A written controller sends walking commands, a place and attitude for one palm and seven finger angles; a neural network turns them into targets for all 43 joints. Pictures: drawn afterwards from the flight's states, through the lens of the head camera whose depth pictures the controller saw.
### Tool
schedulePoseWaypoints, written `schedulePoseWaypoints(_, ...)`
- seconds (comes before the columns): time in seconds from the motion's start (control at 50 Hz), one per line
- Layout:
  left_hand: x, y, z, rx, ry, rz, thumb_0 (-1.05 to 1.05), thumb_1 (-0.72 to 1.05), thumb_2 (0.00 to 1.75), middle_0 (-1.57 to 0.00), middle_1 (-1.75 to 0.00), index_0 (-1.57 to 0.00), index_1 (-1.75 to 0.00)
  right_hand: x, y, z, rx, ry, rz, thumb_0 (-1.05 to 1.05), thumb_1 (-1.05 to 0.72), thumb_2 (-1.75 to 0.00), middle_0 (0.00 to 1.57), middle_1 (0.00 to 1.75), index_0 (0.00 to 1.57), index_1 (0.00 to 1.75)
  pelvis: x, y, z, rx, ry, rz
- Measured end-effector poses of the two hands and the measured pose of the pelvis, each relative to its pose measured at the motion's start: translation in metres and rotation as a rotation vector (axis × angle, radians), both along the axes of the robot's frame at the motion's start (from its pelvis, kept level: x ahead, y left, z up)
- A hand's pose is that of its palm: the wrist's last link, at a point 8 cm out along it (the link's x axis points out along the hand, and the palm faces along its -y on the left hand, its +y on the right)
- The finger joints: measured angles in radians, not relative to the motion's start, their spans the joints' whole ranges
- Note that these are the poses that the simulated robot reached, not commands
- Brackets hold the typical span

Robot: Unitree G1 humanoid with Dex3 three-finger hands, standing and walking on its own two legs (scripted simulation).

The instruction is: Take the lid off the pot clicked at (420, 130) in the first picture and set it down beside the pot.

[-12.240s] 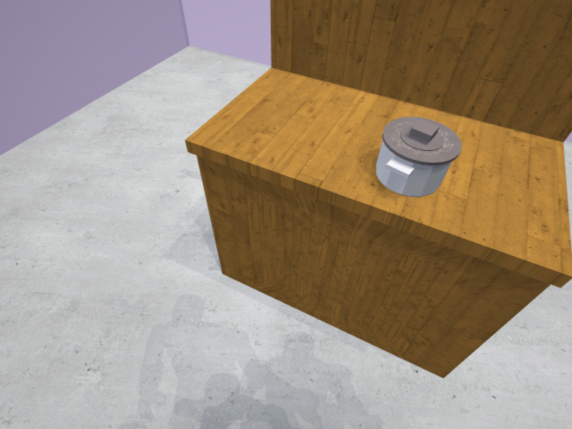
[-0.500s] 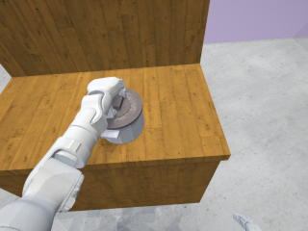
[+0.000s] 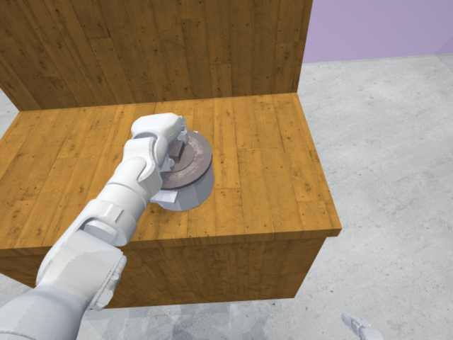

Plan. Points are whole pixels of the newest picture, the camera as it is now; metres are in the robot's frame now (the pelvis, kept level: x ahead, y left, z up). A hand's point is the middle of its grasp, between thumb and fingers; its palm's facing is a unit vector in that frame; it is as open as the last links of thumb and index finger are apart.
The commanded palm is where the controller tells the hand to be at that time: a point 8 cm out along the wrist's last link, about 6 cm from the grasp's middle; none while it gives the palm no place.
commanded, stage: close the fingers and squeeze the knob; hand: left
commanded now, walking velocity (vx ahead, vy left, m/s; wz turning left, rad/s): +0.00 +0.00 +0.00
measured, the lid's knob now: (171, 150) +0.48 +0.12 +0.06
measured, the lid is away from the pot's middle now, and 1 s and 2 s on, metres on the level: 0.00 0.00 0.01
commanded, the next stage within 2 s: lift the lid straight up in 0.28 s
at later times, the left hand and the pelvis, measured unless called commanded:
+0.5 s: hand (164, 154) +0.44 +0.12 +0.08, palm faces -0.32 -0.08 -0.94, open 8.2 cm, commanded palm +0.43 +0.13 +0.15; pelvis +0.00 +0.00 +0.00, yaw +0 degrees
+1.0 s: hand (157, 141) +0.44 +0.13 +0.12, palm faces -0.29 -0.06 -0.96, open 8.2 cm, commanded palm +0.43 +0.12 +0.20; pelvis -0.01 +0.00 +0.00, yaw +1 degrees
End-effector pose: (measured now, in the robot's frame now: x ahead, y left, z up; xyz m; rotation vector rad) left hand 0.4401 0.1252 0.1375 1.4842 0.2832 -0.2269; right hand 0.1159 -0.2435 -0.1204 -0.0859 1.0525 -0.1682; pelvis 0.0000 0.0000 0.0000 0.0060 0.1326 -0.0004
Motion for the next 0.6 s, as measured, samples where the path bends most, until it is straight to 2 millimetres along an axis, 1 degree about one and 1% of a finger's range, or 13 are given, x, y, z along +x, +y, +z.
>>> schedulePoseWaypoints(0.12, 0.001, 0.000, 0.000, 0.007, 0.014, -0.003, -0.01, 0.24, 0.90, -0.76, -0.99, -0.54, -0.86, -0.002, -0.002, 0.000, -0.011, 0.004, -0.001, 0.01, -0.91, -0.90, 0.20, 0.30, 0.20, 0.30, -0.001, -0.001, 0.000, 0.000, 0.001, 0.002)
schedulePoseWaypoints(0.42, 0.000, 0.002, 0.000, 0.003, 0.006, -0.015, -0.03, 0.24, 0.91, -0.79, -1.00, -0.53, -0.85, -0.021, -0.007, -0.002, -0.023, 0.037, -0.029, 0.01, -0.91, -0.90, 0.20, 0.30, 0.20, 0.30, -0.003, 0.000, 0.001, 0.000, -0.003, -0.004)
schedulePoseWaypoints(0.5, -0.001, 0.002, 0.001, -0.009, -0.003, -0.021, -0.03, 0.25, 0.90, -0.80, -1.00, -0.53, -0.84, -0.022, -0.007, -0.002, -0.022, 0.029, -0.033, 0.01, -0.91, -0.90, 0.20, 0.30, 0.20, 0.30, -0.003, 0.001, 0.001, 0.000, -0.006, -0.005)
schedulePoseWaypoints(0.6, -0.003, 0.004, 0.006, -0.009, -0.022, -0.014, -0.03, 0.25, 0.89, -0.82, -1.01, -0.53, -0.84, -0.018, -0.004, -0.001, -0.013, 0.010, -0.027, 0.01, -0.91, -0.90, 0.20, 0.30, 0.20, 0.30, -0.003, 0.002, 0.001, 0.000, -0.013, -0.004)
